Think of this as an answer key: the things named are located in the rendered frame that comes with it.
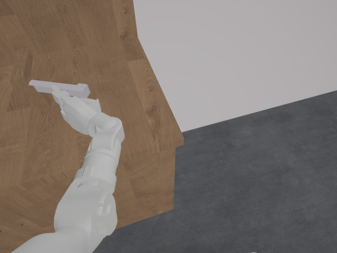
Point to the robot left upper arm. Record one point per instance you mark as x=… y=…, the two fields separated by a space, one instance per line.
x=82 y=220

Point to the robot left hand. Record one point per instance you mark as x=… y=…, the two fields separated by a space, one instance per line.
x=76 y=111

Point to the counter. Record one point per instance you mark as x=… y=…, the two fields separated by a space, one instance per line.
x=91 y=42

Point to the tap lever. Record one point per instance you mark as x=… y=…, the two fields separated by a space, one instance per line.
x=80 y=90

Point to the left robot forearm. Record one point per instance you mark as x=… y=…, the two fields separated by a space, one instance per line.
x=102 y=157

